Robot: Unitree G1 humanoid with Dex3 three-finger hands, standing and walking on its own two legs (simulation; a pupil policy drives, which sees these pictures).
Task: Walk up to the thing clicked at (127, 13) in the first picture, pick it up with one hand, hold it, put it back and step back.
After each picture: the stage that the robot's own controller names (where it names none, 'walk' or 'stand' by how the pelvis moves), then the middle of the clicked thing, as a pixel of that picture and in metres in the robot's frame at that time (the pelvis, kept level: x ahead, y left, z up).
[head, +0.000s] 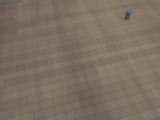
stand; (127, 15) +1.83 -0.62 -0.72
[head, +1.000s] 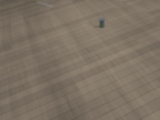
walk; (101, 23) +1.78 -0.13 -0.70
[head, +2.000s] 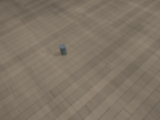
walk; (63, 49) +1.19 +0.26 -0.71
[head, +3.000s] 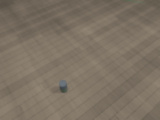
walk; (63, 86) +0.72 +0.21 -0.70
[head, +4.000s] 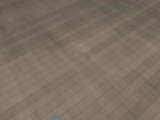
walk; out of the picture +0.42 +0.20 -0.70
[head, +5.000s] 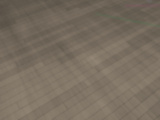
stand; out of the picture +0.34 +0.18 -0.72
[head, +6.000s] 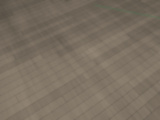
stand; out of the picture +0.34 +0.19 -0.72
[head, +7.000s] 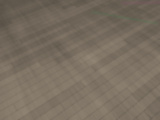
stand; out of the picture +0.32 +0.21 -0.73
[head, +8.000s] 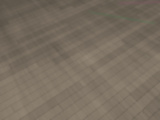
stand; out of the picture +0.31 +0.21 -0.73
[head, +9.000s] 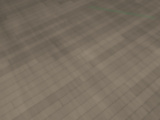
go down; out of the picture +0.32 +0.21 -0.72
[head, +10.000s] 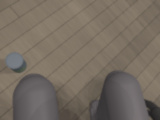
go down; (16, 63) +0.40 +0.25 -0.30
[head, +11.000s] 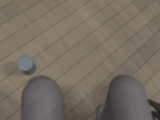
approach; (27, 65) +0.39 +0.24 -0.30
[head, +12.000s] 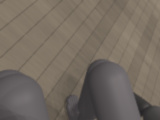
close in; out of the picture +0.38 +0.28 -0.22
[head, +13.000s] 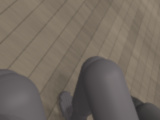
close; out of the picture +0.37 +0.28 -0.22
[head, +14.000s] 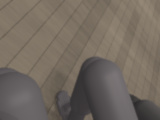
lift; out of the picture +0.37 +0.28 -0.23
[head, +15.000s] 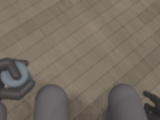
lift; (19, 79) +0.31 +0.22 -0.04
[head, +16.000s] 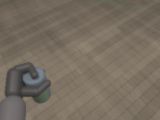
hold; (38, 85) +0.33 +0.17 +0.01
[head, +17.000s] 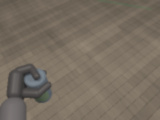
hold; (39, 86) +0.33 +0.17 +0.00
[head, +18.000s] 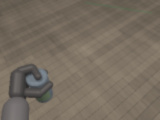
hold; (40, 86) +0.33 +0.16 +0.01
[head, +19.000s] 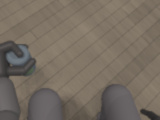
crouch; (22, 61) +0.40 +0.21 -0.10
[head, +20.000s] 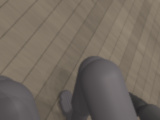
lower; out of the picture +0.39 +0.29 -0.22
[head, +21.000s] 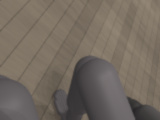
lower; out of the picture +0.40 +0.29 -0.22
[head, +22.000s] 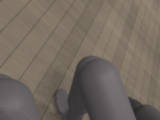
lower; out of the picture +0.40 +0.29 -0.22
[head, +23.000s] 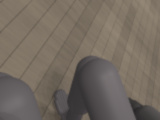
lower; out of the picture +0.40 +0.29 -0.22
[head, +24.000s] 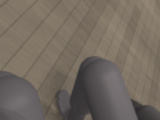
loosen; out of the picture +0.39 +0.28 -0.22
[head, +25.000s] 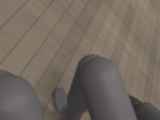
withdraw; out of the picture +0.38 +0.27 -0.22
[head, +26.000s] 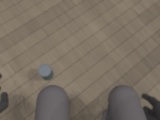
walk; (46, 72) +0.41 +0.21 -0.40
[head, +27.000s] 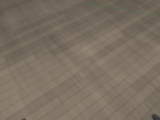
stand; out of the picture +0.34 +0.18 -0.66
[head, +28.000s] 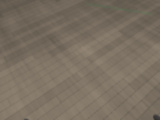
stand; out of the picture +0.35 +0.19 -0.67
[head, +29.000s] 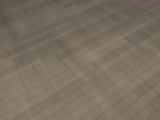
stand; out of the picture +0.36 +0.18 -0.71
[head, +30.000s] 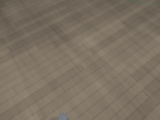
walk; out of the picture +0.38 +0.16 -0.70
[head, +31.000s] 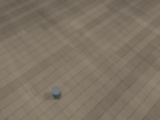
walk; (56, 93) +0.54 +0.18 -0.71
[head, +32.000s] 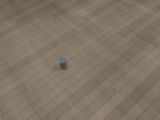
walk; (63, 63) +0.89 +0.24 -0.70
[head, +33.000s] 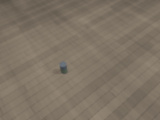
stand; (63, 67) +0.93 +0.21 -0.71
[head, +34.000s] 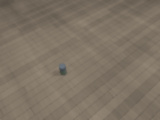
stand; (62, 69) +0.95 +0.23 -0.73
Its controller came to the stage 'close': yes
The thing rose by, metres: 0.71
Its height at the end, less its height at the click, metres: +0.00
